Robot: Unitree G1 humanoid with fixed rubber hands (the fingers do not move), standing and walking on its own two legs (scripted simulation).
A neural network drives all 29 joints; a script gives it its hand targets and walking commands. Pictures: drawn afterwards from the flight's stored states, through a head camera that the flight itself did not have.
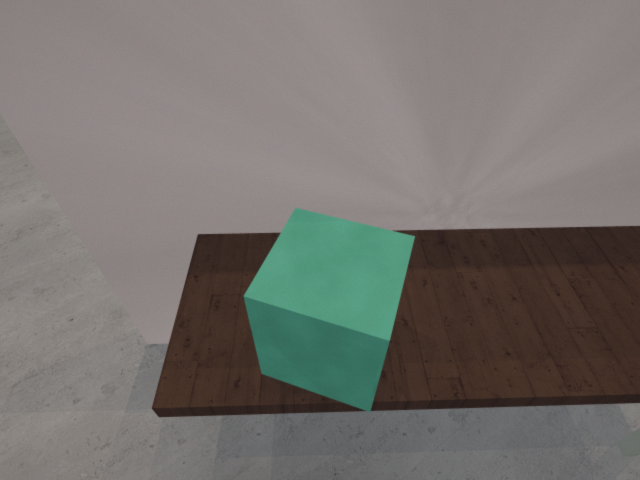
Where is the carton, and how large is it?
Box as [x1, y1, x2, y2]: [243, 208, 414, 411]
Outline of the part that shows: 295,208 243,296 261,373 369,411 388,345 414,236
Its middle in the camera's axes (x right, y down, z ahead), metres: +0.03 +0.13 +0.67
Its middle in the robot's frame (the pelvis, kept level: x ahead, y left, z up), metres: +0.43 -0.01 -0.10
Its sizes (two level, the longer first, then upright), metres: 0.210 0.200 0.250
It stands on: a table, 0.55 m high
